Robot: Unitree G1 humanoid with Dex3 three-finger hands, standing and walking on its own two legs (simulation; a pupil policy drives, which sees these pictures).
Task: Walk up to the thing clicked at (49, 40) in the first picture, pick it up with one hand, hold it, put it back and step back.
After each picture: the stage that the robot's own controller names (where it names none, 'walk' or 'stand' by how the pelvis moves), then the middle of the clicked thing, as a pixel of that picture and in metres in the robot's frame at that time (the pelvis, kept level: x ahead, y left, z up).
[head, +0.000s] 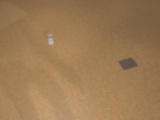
stand; (50, 39) +1.39 +0.34 -0.72
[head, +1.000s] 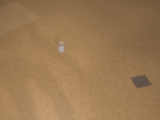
walk; (61, 46) +1.29 +0.14 -0.69
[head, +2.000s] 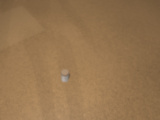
walk; (65, 75) +0.78 +0.14 -0.69
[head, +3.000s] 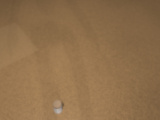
walk; (57, 106) +0.53 +0.16 -0.70
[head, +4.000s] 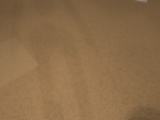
stand; out of the picture +0.40 +0.15 -0.70
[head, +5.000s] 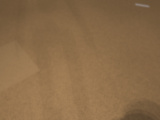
stand; out of the picture +0.37 +0.14 -0.72
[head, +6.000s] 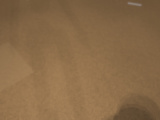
stand; out of the picture +0.35 +0.16 -0.72
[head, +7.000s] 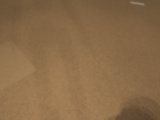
stand; out of the picture +0.36 +0.15 -0.73
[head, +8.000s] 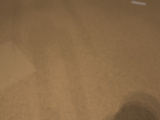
stand; out of the picture +0.35 +0.15 -0.73
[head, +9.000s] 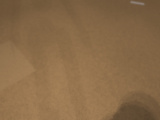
go down; out of the picture +0.35 +0.15 -0.73
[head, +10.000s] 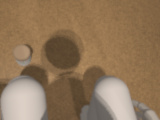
go down; (22, 55) +0.44 +0.20 -0.31
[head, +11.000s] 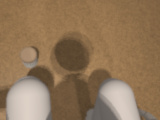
close in; (29, 58) +0.43 +0.20 -0.30
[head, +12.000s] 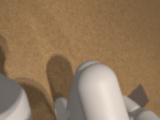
close in; out of the picture +0.41 +0.25 -0.22
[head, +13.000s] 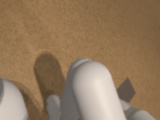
close; out of the picture +0.41 +0.25 -0.22
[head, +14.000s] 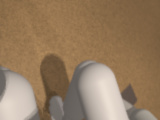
lift; out of the picture +0.35 +0.21 -0.21
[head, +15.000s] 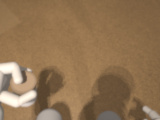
lift; (25, 89) +0.31 +0.18 -0.01
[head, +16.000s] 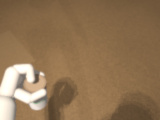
hold; (36, 92) +0.31 +0.16 +0.00
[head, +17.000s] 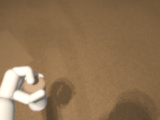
hold; (36, 93) +0.31 +0.16 -0.02
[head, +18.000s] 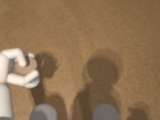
crouch; (28, 72) +0.38 +0.18 -0.09
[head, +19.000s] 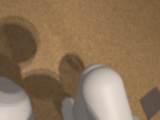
lower; out of the picture +0.52 +0.24 -0.26
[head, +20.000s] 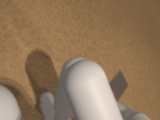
lower; out of the picture +0.51 +0.27 -0.25
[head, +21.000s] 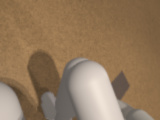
lower; out of the picture +0.51 +0.27 -0.25
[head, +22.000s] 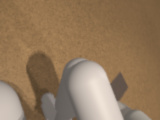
lower; out of the picture +0.51 +0.27 -0.25
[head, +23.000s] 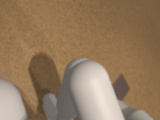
lower; out of the picture +0.51 +0.27 -0.25
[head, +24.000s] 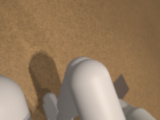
open; out of the picture +0.51 +0.27 -0.25
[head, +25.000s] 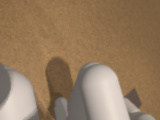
stand; out of the picture +0.53 +0.34 -0.26
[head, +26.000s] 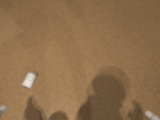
stand; (29, 80) +0.57 +0.32 -0.60
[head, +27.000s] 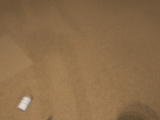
stand; (24, 103) +0.60 +0.43 -0.69
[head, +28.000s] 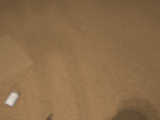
stand; (12, 98) +0.62 +0.54 -0.69
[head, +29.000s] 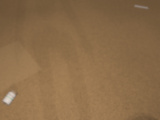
stand; (9, 97) +0.69 +0.62 -0.74
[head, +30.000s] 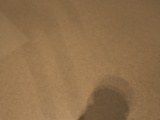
walk; out of the picture +0.74 +0.74 -0.73
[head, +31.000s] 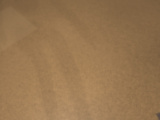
walk; out of the picture +1.03 +0.93 -0.72
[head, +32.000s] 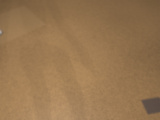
stand; out of the picture +1.42 +0.97 -0.73
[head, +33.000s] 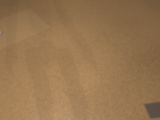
stand; out of the picture +1.49 +1.03 -0.75
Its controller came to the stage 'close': yes
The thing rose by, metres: 0.69
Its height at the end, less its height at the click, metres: -0.02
